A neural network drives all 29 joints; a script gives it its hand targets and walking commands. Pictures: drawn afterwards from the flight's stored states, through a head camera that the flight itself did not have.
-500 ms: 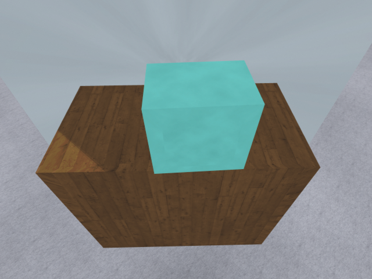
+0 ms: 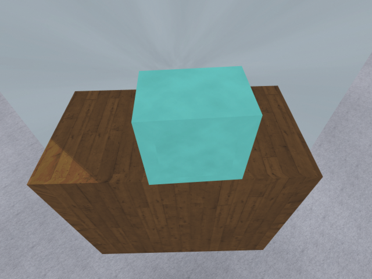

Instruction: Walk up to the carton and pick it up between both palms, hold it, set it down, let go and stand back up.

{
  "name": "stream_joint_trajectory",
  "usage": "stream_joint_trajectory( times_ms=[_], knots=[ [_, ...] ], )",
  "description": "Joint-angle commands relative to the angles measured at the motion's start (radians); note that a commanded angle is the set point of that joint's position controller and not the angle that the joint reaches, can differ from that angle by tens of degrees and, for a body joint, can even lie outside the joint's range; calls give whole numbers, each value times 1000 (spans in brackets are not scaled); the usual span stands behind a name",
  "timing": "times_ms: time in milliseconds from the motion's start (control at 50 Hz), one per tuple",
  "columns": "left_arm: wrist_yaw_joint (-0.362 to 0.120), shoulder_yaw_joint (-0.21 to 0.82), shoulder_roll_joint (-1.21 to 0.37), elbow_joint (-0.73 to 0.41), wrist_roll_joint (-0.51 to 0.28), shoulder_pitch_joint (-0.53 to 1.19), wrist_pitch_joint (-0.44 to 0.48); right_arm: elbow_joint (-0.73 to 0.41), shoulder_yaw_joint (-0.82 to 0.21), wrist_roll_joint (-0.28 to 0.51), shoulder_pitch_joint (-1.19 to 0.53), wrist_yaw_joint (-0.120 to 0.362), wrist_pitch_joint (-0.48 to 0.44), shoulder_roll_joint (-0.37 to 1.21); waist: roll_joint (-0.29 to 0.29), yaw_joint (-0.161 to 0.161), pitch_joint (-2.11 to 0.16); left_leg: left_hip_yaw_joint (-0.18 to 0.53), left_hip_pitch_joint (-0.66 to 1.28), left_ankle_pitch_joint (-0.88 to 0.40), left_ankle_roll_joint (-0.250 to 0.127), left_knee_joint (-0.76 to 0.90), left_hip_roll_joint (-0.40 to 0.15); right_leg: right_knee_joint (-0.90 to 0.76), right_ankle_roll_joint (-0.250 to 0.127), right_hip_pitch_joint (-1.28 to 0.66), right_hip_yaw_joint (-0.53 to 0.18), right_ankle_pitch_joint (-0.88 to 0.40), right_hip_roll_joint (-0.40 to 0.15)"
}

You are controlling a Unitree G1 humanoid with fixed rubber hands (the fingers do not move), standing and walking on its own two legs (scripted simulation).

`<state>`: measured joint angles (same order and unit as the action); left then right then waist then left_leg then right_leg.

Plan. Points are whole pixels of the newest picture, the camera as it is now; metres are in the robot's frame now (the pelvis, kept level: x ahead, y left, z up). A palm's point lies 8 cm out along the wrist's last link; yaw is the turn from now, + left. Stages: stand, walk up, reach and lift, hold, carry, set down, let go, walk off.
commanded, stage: stand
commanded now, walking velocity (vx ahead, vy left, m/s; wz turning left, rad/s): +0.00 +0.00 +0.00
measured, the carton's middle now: (193, 127) +0.48 +0.02 +0.05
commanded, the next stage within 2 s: none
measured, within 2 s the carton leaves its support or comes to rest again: neither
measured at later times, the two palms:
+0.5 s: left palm out of the picture +0.02 +0.23 -0.14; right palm out of the picture +0.04 -0.22 -0.15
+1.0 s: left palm out of the picture +0.01 +0.24 -0.14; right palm out of the picture +0.03 -0.21 -0.15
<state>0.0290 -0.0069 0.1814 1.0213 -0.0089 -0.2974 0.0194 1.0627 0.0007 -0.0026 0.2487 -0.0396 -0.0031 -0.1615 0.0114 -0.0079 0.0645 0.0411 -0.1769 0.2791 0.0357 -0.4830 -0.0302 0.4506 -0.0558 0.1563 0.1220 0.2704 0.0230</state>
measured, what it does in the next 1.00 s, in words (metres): stands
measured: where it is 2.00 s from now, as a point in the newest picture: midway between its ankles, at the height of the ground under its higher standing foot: outside the picture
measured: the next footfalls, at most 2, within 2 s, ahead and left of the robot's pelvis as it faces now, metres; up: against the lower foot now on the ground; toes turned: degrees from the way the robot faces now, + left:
none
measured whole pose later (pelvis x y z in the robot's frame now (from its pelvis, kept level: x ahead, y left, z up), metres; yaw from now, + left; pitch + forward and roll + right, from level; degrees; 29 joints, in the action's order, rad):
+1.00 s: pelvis +0.02 +0.01 +0.00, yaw -1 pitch -2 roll -1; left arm 0.04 0.00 0.17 1.10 -0.01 -0.29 0.02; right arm 1.13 -0.01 -0.01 0.25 -0.05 0.00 -0.14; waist 0.01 -0.01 0.06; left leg 0.02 -0.12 0.31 0.02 -0.47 -0.03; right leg 0.44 -0.04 0.10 0.10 0.30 0.02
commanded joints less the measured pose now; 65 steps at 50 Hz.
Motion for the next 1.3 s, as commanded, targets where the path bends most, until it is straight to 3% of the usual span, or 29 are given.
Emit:
stream_joint_trajectory(
  times_ms=[0,140,220,280,380,440,500,560,620,680,840,900,960,1120,1220,1280],
  knots=[
    [11,-37,141,-32,1,-97,14,-26,19,-3,64,-12,-11,-125,8,-4,-13,49,-32,-210,-26,57,-65,-126,31,-35,-176,-325,-182],
    [13,-36,144,-23,3,-86,11,-15,18,-1,51,-16,-10,-119,-9,2,-47,40,-18,-256,-23,44,-70,-101,25,-74,-157,-450,-181],
    [10,-34,137,-17,4,-95,6,-3,18,-1,63,-18,-6,-123,9,-1,0,41,-21,-224,-24,49,-69,-115,18,-45,-160,-369,-171],
    [9,-36,141,-12,4,-87,5,4,18,-2,71,-17,-8,-116,-20,5,13,48,-22,-202,-27,69,-72,-114,19,-36,-149,-331,-161],
    [11,-28,125,-1,0,-94,9,10,15,0,49,-20,-9,-117,31,-3,7,39,-6,-301,-25,63,-78,-98,23,-43,-146,-425,-166],
    [11,-29,128,1,-1,-91,10,14,15,-2,56,-21,-7,-120,16,-3,2,33,-15,-285,-22,61,-76,-105,24,-60,-138,-424,-159],
    [15,-25,124,9,0,-102,9,14,14,-3,45,-23,-10,-123,-3,-6,-15,31,-3,-350,-28,45,-77,-84,25,-85,-139,-516,-164],
    [15,-24,130,8,1,-97,7,20,14,-4,56,-22,-11,-119,27,-1,-18,33,4,-315,-30,59,-78,-84,18,-80,-126,-421,-157],
    [13,-27,120,22,2,-101,5,13,11,-4,44,-22,-9,-114,9,-6,14,32,1,-275,-32,61,-77,-95,17,-41,-134,-361,-159],
    [12,-24,121,22,3,-93,8,21,11,1,55,-20,-9,-118,28,-5,2,38,-12,-231,-32,77,-73,-111,15,-53,-144,-311,-160],
    [15,-21,116,35,-1,-86,10,32,12,-3,58,-21,-12,-108,-5,-4,17,29,-1,-308,-30,83,-81,-100,27,-59,-134,-392,-162],
    [13,-20,111,49,-1,-99,10,30,12,-2,58,-22,-12,-109,7,-6,-4,28,12,-310,-33,78,-80,-98,22,-57,-138,-391,-162],
    [14,-24,117,49,0,-97,10,41,14,-5,84,-20,-13,-99,16,-4,0,31,6,-280,-37,88,-82,-96,25,-66,-132,-338,-154],
    [14,-23,106,61,1,-112,11,46,10,-4,84,-22,-12,-96,-13,-3,43,28,-14,-241,-29,90,-73,-108,27,-48,-134,-340,-156],
    [13,-16,98,66,0,-108,9,50,12,-2,92,-21,-11,-86,24,0,55,27,-10,-258,-33,106,-77,-114,29,-20,-133,-296,-159],
    [14,-19,100,70,-2,-109,9,51,8,1,78,-21,-12,-96,7,-5,48,25,-8,-246,-27,108,-77,-126,36,-24,-133,-289,-160]
  ],
)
